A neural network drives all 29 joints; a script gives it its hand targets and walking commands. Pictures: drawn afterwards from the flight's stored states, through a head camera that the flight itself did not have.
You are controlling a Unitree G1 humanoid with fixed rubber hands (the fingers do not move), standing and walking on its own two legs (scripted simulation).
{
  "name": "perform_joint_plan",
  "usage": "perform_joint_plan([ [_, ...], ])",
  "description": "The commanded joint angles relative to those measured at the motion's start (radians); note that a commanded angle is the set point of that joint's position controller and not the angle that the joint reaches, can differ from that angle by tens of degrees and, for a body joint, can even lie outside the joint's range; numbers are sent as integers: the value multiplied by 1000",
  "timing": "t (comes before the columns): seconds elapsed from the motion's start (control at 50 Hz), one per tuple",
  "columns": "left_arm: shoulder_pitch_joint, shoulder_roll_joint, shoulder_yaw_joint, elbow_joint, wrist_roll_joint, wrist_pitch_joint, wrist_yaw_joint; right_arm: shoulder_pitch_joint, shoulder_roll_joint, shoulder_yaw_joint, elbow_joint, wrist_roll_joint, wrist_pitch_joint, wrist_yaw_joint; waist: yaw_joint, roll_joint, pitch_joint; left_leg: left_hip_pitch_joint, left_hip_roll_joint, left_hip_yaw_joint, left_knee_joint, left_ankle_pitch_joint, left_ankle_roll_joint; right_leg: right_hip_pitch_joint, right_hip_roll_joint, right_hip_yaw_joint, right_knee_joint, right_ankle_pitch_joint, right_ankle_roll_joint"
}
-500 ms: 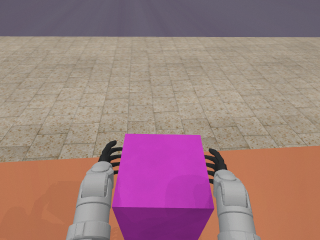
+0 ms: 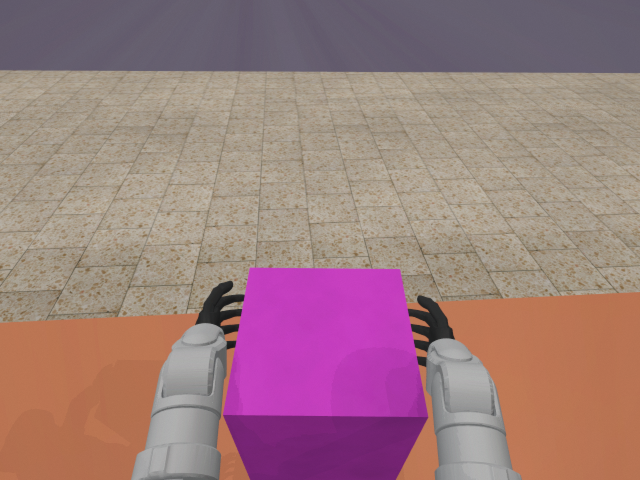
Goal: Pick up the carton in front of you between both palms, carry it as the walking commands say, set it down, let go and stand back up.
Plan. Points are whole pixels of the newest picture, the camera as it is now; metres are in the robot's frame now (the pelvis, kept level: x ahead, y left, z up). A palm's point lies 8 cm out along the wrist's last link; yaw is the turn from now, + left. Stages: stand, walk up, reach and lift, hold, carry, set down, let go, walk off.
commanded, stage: hold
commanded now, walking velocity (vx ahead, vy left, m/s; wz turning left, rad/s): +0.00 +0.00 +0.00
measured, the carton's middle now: (323, 378) +0.29 +0.00 -0.04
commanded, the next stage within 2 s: carry in 0.24 s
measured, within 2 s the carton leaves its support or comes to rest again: neither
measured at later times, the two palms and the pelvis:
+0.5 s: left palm (196, 304) +0.33 +0.17 +0.07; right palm (420, 308) +0.33 -0.13 +0.07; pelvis +0.05 +0.01 -0.02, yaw +2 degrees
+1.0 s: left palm (215, 213) +0.52 +0.18 +0.08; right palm (395, 222) +0.50 -0.12 +0.09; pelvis +0.28 +0.04 +0.00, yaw +1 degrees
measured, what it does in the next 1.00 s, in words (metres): walks ahead: left foot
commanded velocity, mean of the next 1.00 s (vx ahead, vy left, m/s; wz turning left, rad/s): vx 0.40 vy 0.00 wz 0.00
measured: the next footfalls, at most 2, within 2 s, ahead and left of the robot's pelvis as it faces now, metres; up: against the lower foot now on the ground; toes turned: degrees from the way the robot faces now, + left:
left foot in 0.76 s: +0.22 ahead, +0.11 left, +0.00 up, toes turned +10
right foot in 1.18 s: +0.59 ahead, -0.05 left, +0.00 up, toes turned -9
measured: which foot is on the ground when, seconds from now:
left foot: down 0.00-0.62, up 0.64-0.74, down 0.76-1.00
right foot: down 0.00-0.78, up 0.80-1.00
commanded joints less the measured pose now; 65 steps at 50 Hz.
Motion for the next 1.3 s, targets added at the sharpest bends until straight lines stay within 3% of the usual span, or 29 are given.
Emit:
perform_joint_plan([
  [0.0, -398, -915, -504, 48, -248, -7, -241, -555, 895, 542, -56, 287, -64, 235, 36, -19, -209, -58, -68, 26, -75, 153, -2, 132, 70, -11, -9, 176, 3],
  [0.08, -408, -988, -569, 5, -278, -9, -236, -534, 880, 561, -83, 281, -59, 226, -6, 16, -245, -35, -68, 23, -59, 149, -13, 144, 63, 3, -19, 158, -4],
  [0.2, -454, -906, -527, -38, -253, -5, -234, -532, 882, 524, -76, 278, -56, 228, 32, -5, -249, -47, -62, 30, -59, 187, -9, 129, 58, 0, -20, 195, 0],
  [0.22, -449, -944, -585, -21, -297, 6, -234, -543, 858, 540, -114, 272, -53, 221, 16, -28, -264, -111, 118, 17, 24, 18, -3, -10, -136, 2, 54, 35, -17],
  [0.28, -447, -937, -589, -55, -303, 29, -228, -592, 848, 575, -178, 314, -38, 217, 16, -52, -177, -253, 88, -24, 4, -448, 28, -197, -118, 65, -18, -542, -26],
  [0.4, -430, -953, -774, -310, -407, 135, -156, -527, 884, 721, -330, 423, 76, 176, 19, -61, -350, -256, 66, 63, 104, -264, 24, -142, -151, 53, 62, -362, -67],
  [0.46, -404, -904, -807, -383, -434, 223, -120, -477, 820, 725, -420, 412, 159, 122, 6, 86, -206, -213, 179, -102, -14, -338, 84, -368, -100, -49, 218, -333, -34],
  [0.5, -334, -884, -819, -439, -466, 274, -98, -375, 796, 724, -473, 419, 208, 81, -1, 171, -249, -133, 226, -152, -37, -223, 127, -396, -43, -155, 252, -275, 0],
  [0.54, -283, -871, -831, -499, -489, 320, -66, -293, 755, 731, -567, 421, 256, 44, 1, 106, -270, -98, 200, -59, 132, 258, 135, -321, -32, -204, 195, -182, 5],
  [0.58, -198, -870, -843, -605, -511, 346, -30, -335, 780, 803, -698, 492, 295, 12, 30, -72, -369, -286, 134, 98, 352, 379, 71, -14, -87, -79, 102, -75, -41],
  [0.6, -147, -836, -817, -617, -494, 367, -10, -347, 748, 804, -761, 502, 318, -2, 55, -280, -387, -566, 63, 212, 609, 314, 12, 220, -228, 133, 114, 392, -116],
  [0.62, -114, -801, -825, -678, -488, 384, 11, -273, 768, 798, -764, 527, 342, -4, 52, -358, -349, -875, -8, 251, 653, -273, -13, 425, -347, 275, 99, 706, -199],
  [0.64, -80, -798, -819, -697, -489, 400, 27, -266, 738, 804, -813, 532, 352, -13, 63, -227, -288, -944, 44, 203, 607, -441, 3, 416, -406, 330, 66, 680, -232],
  [0.66, -104, -805, -841, -790, -502, 403, 41, -212, 742, 801, -805, 549, 359, -21, 65, -123, -302, -940, 66, 176, 465, -486, 7, 446, -395, 311, 89, 644, -226],
  [0.68, -87, -789, -843, -811, -506, 410, 50, -170, 750, 784, -808, 543, 365, -29, 58, -174, -284, -863, 104, 143, 333, -393, 19, 377, -403, 235, 95, 551, -180],
  [0.74, -30, -777, -878, -897, -548, 422, 40, -80, 737, 734, -880, 510, 362, -53, -4, -65, -437, 15, -19, 313, 13, 48, 33, -116, -204, -184, 315, 482, -25],
  [0.76, -56, -731, -897, -954, -566, 426, 40, -21, 725, 737, -854, 484, 370, -68, -24, 41, -446, 214, 130, 80, -43, -128, 74, -388, -145, -241, 530, 226, 13],
  [0.78, -81, -708, -895, -962, -552, 445, 44, -28, 686, 708, -843, 461, 366, -75, -1, 317, -402, 312, 435, -441, -115, 76, 216, -689, -3, -224, 761, -252, 40],
  [0.82, -36, -689, -886, -925, -569, 448, 43, -49, 676, 732, -886, 489, 385, -80, -17, 117, -373, 343, 458, -379, -73, 302, 301, -834, -84, -87, 967, -313, -15],
  [0.84, -22, -719, -858, -903, -564, 447, 43, -76, 688, 770, -906, 506, 386, -79, -2, 5, -344, 260, 414, -283, -82, 303, 243, -801, -135, -68, 934, -231, -11],
  [0.88, 26, -730, -832, -835, -540, 446, 50, -50, 679, 774, -892, 505, 390, -69, 7, -5, -284, 160, 335, -86, -127, 280, 157, -750, -135, -108, 763, -163, -19],
  [0.92, 47, -736, -833, -835, -504, 442, 60, -72, 670, 792, -906, 550, 385, -55, 6, 137, -263, 103, 294, 18, -160, 289, 130, -684, -110, -159, 625, -79, -10],
  [0.96, 96, -753, -810, -811, -480, 435, 73, -84, 660, 807, -940, 571, 390, -39, 4, 58, -211, 19, 251, 107, -172, 363, 126, -652, -82, -214, 500, 1, -4],
  [1.06, 47, -677, -834, -891, -488, 442, 71, -33, 614, 792, -912, 546, 397, -36, 4, 147, -169, -12, 251, 182, -177, 517, 110, -476, -27, -316, 238, 152, -42],
  [1.14, -16, -621, -782, -763, -479, 442, 70, -155, 546, 742, -848, 510, 395, -55, 38, 107, -297, -63, 189, 306, 239, 709, 55, -85, 47, -369, 187, 97, -68],
  [1.16, -53, -600, -786, -785, -477, 437, 72, -153, 541, 728, -801, 499, 392, -61, 63, 36, -373, -207, 174, 285, 426, 507, 50, 105, -46, -288, 198, -35, -89],
  [1.18, -89, -564, -773, -780, -476, 435, 75, -186, 527, 732, -811, 492, 388, -67, 62, -116, -409, -402, 101, 285, 749, 184, 35, 208, -292, 141, 96, -262, -171],
  [1.2, -135, -603, -775, -719, -502, 424, 76, -204, 542, 725, -802, 482, 385, -68, 88, -285, -434, -601, -35, 189, 1002, -263, 17, 275, -459, 511, -73, -115, -292],
  [1.28, -302, -699, -816, -672, -539, 375, 58, -316, 664, 688, -650, 460, 337, -91, 15, -36, -372, -552, 133, 78, 963, -150, 47, -21, -359, 95, 11, 383, -184],
])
